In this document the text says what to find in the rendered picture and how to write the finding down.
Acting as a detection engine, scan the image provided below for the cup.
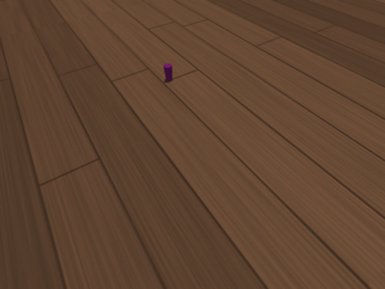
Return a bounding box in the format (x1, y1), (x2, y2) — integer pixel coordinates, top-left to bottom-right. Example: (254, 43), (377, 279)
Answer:
(164, 63), (172, 81)

